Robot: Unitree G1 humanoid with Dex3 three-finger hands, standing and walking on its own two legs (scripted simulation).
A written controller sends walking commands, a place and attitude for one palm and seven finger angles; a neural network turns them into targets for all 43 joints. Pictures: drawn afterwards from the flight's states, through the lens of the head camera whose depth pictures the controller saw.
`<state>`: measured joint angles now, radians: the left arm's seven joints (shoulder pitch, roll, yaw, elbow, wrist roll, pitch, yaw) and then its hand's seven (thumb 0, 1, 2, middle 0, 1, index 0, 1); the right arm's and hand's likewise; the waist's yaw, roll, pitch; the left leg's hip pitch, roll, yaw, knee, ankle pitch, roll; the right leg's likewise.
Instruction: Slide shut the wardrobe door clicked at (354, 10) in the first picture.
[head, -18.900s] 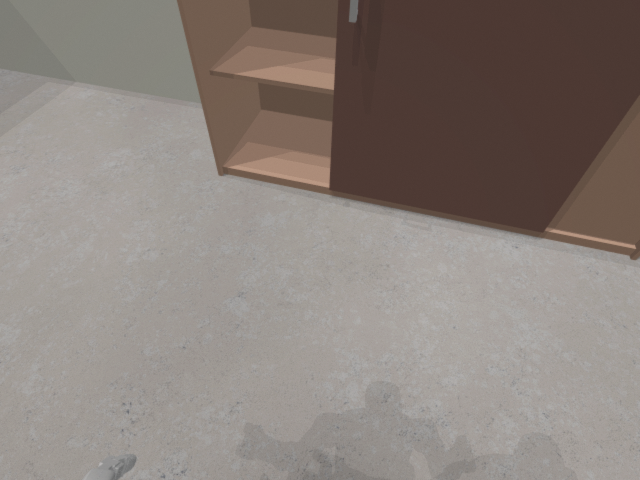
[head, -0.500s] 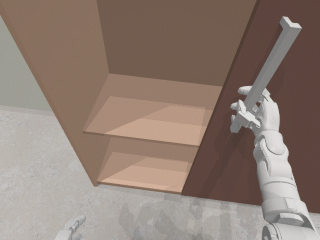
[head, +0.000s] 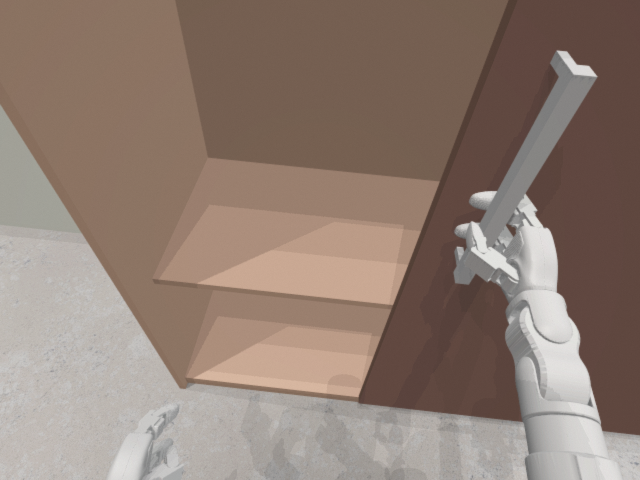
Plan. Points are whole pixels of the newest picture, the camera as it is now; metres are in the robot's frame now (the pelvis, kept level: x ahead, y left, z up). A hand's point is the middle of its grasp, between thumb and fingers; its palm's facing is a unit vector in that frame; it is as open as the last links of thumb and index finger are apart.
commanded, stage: tug the door sideways, standing still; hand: right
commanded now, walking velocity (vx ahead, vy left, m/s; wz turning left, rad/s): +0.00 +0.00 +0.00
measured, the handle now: (501, 190) +0.43 -0.17 +0.17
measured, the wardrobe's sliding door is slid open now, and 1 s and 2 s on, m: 0.53 0.52 0.45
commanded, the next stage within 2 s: step sideways, sliding the door along in 0.80 s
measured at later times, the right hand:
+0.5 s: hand (467, 250) +0.37 -0.14 +0.12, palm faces +0.12 +0.99 -0.04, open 5.9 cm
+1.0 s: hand (461, 251) +0.37 -0.13 +0.12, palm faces +0.06 +0.99 -0.14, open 6.0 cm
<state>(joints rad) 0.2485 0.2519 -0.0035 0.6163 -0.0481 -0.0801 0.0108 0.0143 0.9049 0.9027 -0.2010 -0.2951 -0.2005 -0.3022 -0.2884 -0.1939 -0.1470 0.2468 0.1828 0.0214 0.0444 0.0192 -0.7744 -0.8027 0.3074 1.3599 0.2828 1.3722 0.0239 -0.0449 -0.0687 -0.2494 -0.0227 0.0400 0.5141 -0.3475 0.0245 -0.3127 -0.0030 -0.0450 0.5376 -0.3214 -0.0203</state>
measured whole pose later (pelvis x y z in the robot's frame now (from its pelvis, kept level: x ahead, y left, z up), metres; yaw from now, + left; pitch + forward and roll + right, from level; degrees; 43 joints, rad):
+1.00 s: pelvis -0.04 +0.00 -0.01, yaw -2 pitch +4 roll +1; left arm 0.23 0.24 -0.01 0.70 -0.04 -0.11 0.02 0.01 0.90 0.90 -0.20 -0.30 -0.20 -0.30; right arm -0.60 -0.19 -0.01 0.61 0.10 -0.13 -0.07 0.00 -0.72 -0.82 0.36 1.38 0.27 1.40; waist -0.01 -0.05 0.01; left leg -0.31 -0.01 0.06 0.58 -0.34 0.02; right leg -0.38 0.01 -0.02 0.60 -0.29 -0.03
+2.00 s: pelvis +0.04 +0.21 -0.01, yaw -9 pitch -5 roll +2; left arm 0.04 0.21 0.03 0.57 -0.05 -0.03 -0.02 0.01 0.91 0.90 -0.20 -0.29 -0.20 -0.30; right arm -0.44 -0.23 -0.13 0.14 0.08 -0.07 -0.15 0.00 -0.74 -0.87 0.44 1.40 0.12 1.40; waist -0.10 -0.08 0.33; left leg -0.24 -0.02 0.09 0.60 -0.25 0.02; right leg -0.24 -0.27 0.03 0.75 -0.31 0.10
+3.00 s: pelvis +0.03 +0.41 -0.01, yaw -2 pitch -3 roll +2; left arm 0.09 0.19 0.04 0.61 -0.03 0.01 -0.01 0.01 0.91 0.90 -0.20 -0.29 -0.20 -0.30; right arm -0.26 -0.16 -0.05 0.00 0.07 -0.06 -0.17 0.02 -0.79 -0.83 0.36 1.40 0.16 1.36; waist -0.07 -0.02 0.23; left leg -0.36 0.00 0.04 0.87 -0.41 -0.01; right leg -0.23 -0.19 0.00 0.57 -0.26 0.10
